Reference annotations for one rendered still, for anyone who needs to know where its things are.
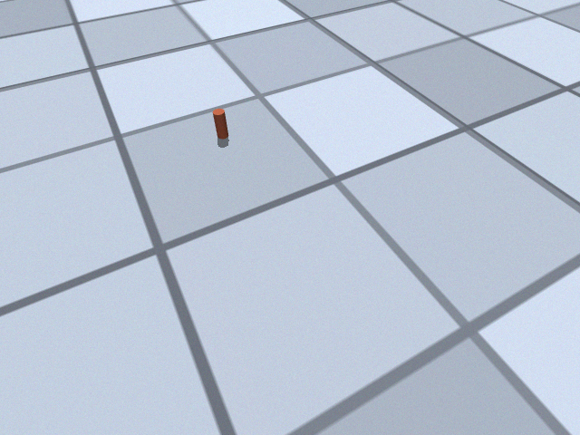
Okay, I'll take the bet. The can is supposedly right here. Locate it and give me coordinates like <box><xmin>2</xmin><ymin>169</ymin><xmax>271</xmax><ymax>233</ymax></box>
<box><xmin>213</xmin><ymin>109</ymin><xmax>228</xmax><ymax>139</ymax></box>

